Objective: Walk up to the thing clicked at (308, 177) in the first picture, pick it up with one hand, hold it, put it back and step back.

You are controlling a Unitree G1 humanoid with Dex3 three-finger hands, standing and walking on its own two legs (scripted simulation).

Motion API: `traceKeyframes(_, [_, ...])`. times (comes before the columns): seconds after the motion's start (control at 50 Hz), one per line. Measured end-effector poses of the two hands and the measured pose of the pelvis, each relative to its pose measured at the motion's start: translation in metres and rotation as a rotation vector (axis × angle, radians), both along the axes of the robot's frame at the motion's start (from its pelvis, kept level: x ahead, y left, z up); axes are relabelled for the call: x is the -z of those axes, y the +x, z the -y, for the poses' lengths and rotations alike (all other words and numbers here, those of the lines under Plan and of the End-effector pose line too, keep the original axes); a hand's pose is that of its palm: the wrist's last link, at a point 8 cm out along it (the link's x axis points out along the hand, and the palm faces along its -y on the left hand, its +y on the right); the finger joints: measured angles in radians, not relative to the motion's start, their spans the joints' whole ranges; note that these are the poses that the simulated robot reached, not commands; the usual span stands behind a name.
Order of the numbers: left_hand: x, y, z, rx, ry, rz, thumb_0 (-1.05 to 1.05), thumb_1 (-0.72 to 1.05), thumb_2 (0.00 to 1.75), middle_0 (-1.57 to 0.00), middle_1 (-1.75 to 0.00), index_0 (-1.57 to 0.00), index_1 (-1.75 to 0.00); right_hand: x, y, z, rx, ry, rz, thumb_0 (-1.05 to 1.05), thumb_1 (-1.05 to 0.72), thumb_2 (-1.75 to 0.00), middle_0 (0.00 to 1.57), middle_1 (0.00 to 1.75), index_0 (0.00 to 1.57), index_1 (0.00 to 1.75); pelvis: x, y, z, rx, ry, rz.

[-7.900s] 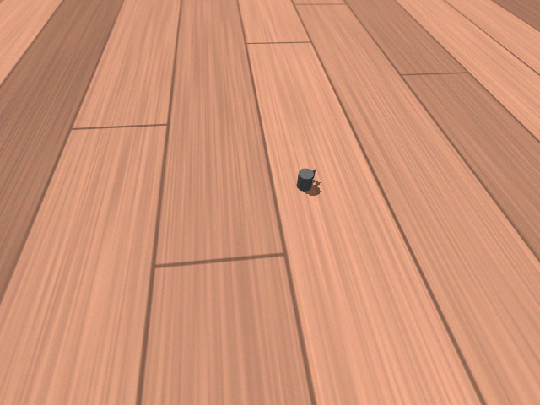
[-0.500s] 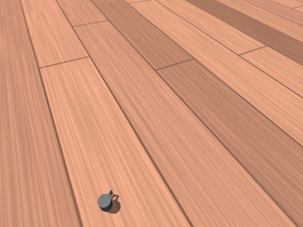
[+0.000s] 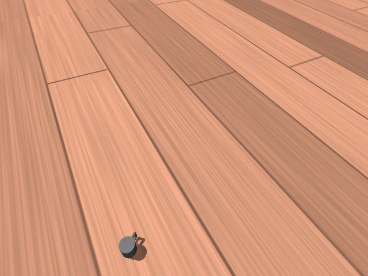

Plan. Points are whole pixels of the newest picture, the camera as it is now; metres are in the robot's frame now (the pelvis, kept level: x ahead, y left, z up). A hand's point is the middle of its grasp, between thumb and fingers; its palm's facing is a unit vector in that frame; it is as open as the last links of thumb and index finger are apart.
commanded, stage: stand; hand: left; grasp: from above
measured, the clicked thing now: (130, 244) +0.40 +0.23 -0.74
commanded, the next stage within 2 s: rise first in 0.12 s
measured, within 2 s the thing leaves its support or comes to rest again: neither
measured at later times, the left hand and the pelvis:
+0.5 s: hand out of the picture +0.16 +0.25 -0.17, palm faces -0.03 -0.94 -0.35, open 9.7 cm; pelvis -0.02 +0.00 -0.02, yaw -1 degrees
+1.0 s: hand out of the picture +0.12 +0.26 -0.25, palm faces -0.18 -0.86 -0.47, open 14.1 cm; pelvis -0.02 +0.01 -0.10, yaw -1 degrees
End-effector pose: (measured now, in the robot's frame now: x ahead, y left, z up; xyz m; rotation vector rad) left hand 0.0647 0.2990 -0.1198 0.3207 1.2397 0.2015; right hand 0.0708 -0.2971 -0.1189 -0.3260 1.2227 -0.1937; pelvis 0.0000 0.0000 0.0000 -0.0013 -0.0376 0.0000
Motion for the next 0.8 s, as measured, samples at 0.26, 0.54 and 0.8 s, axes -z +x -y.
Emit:
traceKeyframes(0.26, [-0.001,0.0,0.001,-0.011,0.001,0.012,0.0,0.9,0.91,-0.2,-0.31,-0.2,-0.31,0.001,-0.004,0.0,0.011,0.003,0.005,0.01,-0.91,-0.9,0.2,0.3,0.2,0.3,0.001,-0.001,0.0,0.0,0.001,-0.013])
traceKeyframes(0.54, [0.018,0.085,0.004,0.092,0.013,0.136,0.0,0.22,0.94,-0.11,-0.86,-0.12,-0.85,0.014,-0.007,-0.034,0.058,0.059,0.162,0.01,-0.93,-0.91,0.2,0.3,0.2,0.3,0.026,-0.018,0.001,0.017,-0.006,-0.168])
traceKeyframes(0.8, [0.065,0.065,-0.003,0.141,0.081,0.1,-0.01,-0.44,0.99,-0.07,-1.06,-0.07,-1.06,0.046,0.029,-0.04,-0.011,0.042,0.29,0.01,-0.9,-0.9,0.2,0.3,0.2,0.3,0.074,-0.02,-0.006,0.022,-0.018,-0.295])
